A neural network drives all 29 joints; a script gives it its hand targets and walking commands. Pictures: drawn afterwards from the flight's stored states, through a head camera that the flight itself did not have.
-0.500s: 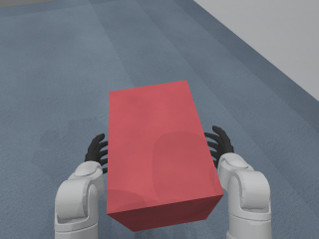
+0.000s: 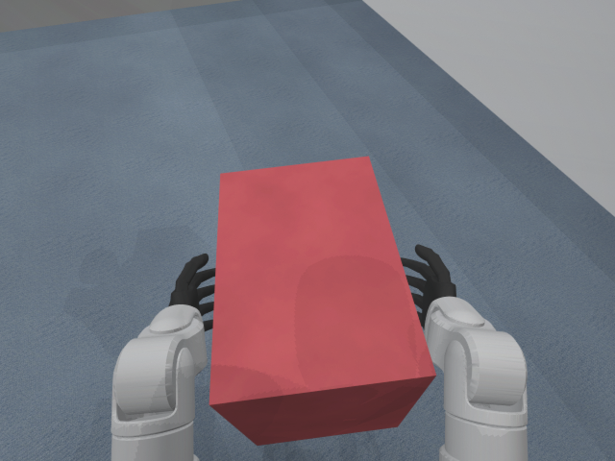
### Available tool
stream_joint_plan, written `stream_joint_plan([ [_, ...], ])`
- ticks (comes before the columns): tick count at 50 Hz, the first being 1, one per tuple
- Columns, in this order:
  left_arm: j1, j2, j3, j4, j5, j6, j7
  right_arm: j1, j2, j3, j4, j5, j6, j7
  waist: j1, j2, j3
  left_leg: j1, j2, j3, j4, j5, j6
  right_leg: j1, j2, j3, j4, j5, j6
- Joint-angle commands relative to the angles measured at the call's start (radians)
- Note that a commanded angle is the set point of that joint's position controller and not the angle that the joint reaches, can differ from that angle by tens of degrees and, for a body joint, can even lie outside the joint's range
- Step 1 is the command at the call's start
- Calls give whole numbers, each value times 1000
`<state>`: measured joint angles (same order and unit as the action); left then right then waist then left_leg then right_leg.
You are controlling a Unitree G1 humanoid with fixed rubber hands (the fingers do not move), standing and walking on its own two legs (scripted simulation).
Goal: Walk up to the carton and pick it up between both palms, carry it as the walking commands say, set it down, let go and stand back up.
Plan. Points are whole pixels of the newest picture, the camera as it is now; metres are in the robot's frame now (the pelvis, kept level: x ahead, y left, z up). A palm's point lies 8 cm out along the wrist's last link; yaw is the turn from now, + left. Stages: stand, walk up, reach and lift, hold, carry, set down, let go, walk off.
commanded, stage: carry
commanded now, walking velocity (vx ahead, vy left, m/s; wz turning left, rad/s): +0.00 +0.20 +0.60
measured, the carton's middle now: (311, 304) +0.32 +0.02 +0.00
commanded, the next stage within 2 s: none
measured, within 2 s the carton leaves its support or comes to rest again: neither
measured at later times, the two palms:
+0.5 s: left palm (154, 204) +0.42 +0.24 +0.07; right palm (356, 203) +0.46 -0.04 +0.05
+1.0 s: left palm (2, 242) +0.36 +0.44 +0.04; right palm (207, 174) +0.51 +0.20 +0.04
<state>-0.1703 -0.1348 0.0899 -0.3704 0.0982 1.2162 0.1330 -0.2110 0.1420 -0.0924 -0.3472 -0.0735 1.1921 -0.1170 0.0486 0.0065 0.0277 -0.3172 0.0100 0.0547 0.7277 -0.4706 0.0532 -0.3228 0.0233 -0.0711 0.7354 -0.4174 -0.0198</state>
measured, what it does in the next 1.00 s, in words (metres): walks ahead, turning left: left foot, then right foot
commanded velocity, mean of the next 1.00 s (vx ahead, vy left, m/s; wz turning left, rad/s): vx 0.00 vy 0.20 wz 0.60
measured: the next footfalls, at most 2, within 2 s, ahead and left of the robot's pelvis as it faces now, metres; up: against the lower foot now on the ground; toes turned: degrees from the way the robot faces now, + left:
left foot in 0.20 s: +0.12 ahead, +0.10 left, +0.00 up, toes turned +9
right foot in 0.42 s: +0.25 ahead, -0.03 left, +0.00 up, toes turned +3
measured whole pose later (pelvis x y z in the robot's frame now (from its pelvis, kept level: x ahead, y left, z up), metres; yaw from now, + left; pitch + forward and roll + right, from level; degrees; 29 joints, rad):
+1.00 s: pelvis +0.20 +0.18 -0.02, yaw +30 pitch +0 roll -2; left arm -0.20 -0.14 0.08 -0.28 0.08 1.21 0.13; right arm -0.23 0.14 -0.14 -0.36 -0.09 1.25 -0.13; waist 0.00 0.06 0.10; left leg -0.60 -0.08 0.07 0.64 -0.05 0.11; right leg -0.43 -0.05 -0.14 0.83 -0.46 0.01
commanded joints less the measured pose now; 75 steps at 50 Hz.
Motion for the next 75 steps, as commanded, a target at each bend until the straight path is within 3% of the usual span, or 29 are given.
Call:
stream_joint_plan([
  [1,-596,-950,-765,-240,-465,-31,-288,-524,958,742,-286,379,-19,225,-33,43,-548,396,137,-112,96,1572,57,39,-43,-53,-111,483,18],
  [3,-461,-924,-715,-164,-437,-14,-285,-499,883,738,-291,361,5,215,11,-189,-588,-107,-5,11,374,863,-26,532,-212,95,-46,1400,-44],
  [4,-495,-927,-713,-118,-432,-5,-277,-450,918,737,-214,360,20,222,-4,-391,-534,-492,-73,28,378,-82,-56,839,-353,248,12,1943,-125],
  [5,-426,-932,-694,-98,-397,-11,-270,-437,909,717,-190,368,27,237,4,-259,-534,-570,-27,-2,306,-142,-50,870,-400,330,-5,1863,-150],
  [10,-495,-908,-681,-168,-366,-22,-255,-500,946,777,-222,432,14,265,-63,-150,-515,169,-88,14,-207,467,37,228,-265,-29,369,1460,50],
  [12,-597,-915,-719,-212,-400,-14,-269,-400,971,739,-106,409,15,268,-91,361,-508,634,256,-462,-97,2045,334,-439,63,-88,844,-262,138],
  [13,-609,-919,-737,-229,-415,-17,-274,-401,942,733,-155,411,3,267,-86,361,-504,589,262,-454,-144,1982,303,-427,-9,2,783,-320,111],
  [15,-625,-981,-733,-152,-419,-24,-286,-601,953,755,-264,426,9,262,-73,25,-429,348,218,-381,-178,1487,219,-326,-85,38,637,-250,102],
  [19,-570,-955,-700,-214,-418,-42,-273,-607,942,793,-299,449,18,249,-54,133,-474,244,117,-227,-78,1381,160,-60,-48,-19,30,-17,68],
  [21,-514,-960,-672,-213,-387,-51,-263,-557,940,809,-306,458,18,258,-3,-28,-603,-64,16,-66,263,918,23,402,-213,77,-179,777,-46],
  [22,-401,-955,-620,-102,-359,-49,-262,-575,907,813,-328,470,22,258,-5,-355,-674,-378,-128,-14,585,-11,-45,704,-533,421,-180,1576,-217],
  [23,-384,-952,-610,-78,-350,-52,-260,-492,894,802,-226,445,33,265,-18,-340,-675,-413,-70,-162,731,-165,-24,717,-569,488,-129,1722,-265],
  [27,-395,-986,-628,-89,-349,-73,-258,-596,915,835,-259,492,0,269,-2,-135,-504,-657,12,-87,653,-79,-78,726,-453,243,-81,1239,-88],
  [33,-512,-918,-663,-173,-376,-62,-266,-503,918,753,-183,405,-2,247,-25,-292,-432,-408,18,47,207,163,-109,440,-436,27,-155,1089,-63],
  [37,-489,-947,-689,-168,-400,-59,-273,-497,915,751,-219,401,-16,241,-51,-211,-530,52,-35,133,-102,365,-44,249,-359,-174,71,897,38],
  [38,-496,-925,-680,-165,-394,-52,-273,-501,915,746,-209,404,-12,243,-66,-146,-518,165,-56,160,-254,528,-19,162,-286,-233,246,793,82],
  [40,-521,-891,-684,-134,-380,-31,-278,-390,884,705,-119,369,5,250,-84,298,-524,497,324,-340,-143,1601,191,-329,-63,-183,662,-276,156],
  [46,-629,-1011,-738,-119,-447,-31,-290,-550,956,681,-164,373,-9,261,-69,231,-599,87,181,-272,-383,297,140,-100,-112,-55,344,-172,96],
  [48,-633,-986,-716,-165,-444,-36,-284,-617,984,716,-222,404,-3,257,-50,273,-573,-96,127,-210,-461,186,45,151,-35,-107,45,-183,45],
  [50,-551,-1001,-685,-195,-420,-50,-256,-626,956,734,-286,447,3,261,-21,76,-628,-220,38,-85,-355,147,-103,434,-57,-93,-302,-59,-20],
  [51,-568,-982,-682,-215,-424,-63,-257,-632,936,756,-310,452,5,265,-17,-362,-616,-366,-65,33,19,96,-92,474,-422,337,-478,-91,-92],
  [52,-517,-989,-657,-177,-406,-69,-260,-669,922,765,-345,436,7,270,-12,-544,-524,-459,-16,-82,470,-42,-63,299,-708,612,-496,152,-263],
  [55,-577,-986,-684,-289,-439,-66,-267,-572,921,768,-312,443,-11,246,-41,-97,-545,-541,49,-149,576,96,-64,478,-528,184,-224,758,-111],
  [61,-405,-923,-609,-74,-336,-34,-244,-495,862,733,-152,421,9,262,-33,-297,-471,-246,-58,133,-82,146,-87,403,-378,-51,-78,934,11],
  [63,-345,-917,-595,-68,-305,-36,-241,-462,871,741,-139,431,16,279,-66,-183,-571,161,-36,64,-312,377,-24,184,-341,-138,188,802,79],
  [65,-478,-896,-617,-110,-325,-27,-243,-419,874,692,-67,417,1,284,-88,410,-544,476,355,-468,-176,1614,196,-420,-91,-109,534,-368,163],
  [67,-536,-958,-685,-94,-379,-35,-259,-418,909,684,-48,385,3,280,-76,199,-557,319,247,-356,-201,1270,171,-327,-138,-14,565,-289,131],
  [71,-598,-1038,-715,-82,-442,-41,-274,-510,899,672,-147,370,-21,267,-70,218,-546,232,179,-297,-253,753,140,-288,-119,-14,395,-117,114],
  [75,-564,-976,-688,-171,-458,-52,-268,-527,927,712,-225,373,-22,253,-55,108,-626,118,192,-330,-231,758,153,-78,-111,13,134,-67,73],
])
